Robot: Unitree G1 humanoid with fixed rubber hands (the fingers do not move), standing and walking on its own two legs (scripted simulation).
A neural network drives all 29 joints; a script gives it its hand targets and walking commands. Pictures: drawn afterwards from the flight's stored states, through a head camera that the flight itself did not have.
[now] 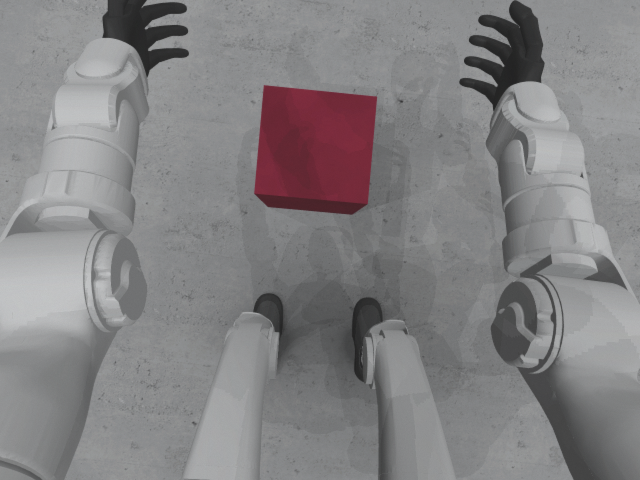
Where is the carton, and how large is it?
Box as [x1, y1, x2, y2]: [254, 85, 376, 214]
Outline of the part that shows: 264,85 254,193 267,206 351,214 367,203 376,97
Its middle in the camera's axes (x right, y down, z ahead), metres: -0.01 -0.18 +0.84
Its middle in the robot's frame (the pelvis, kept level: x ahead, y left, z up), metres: +0.54 +0.02 -0.53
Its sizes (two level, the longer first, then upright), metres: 0.210 0.200 0.250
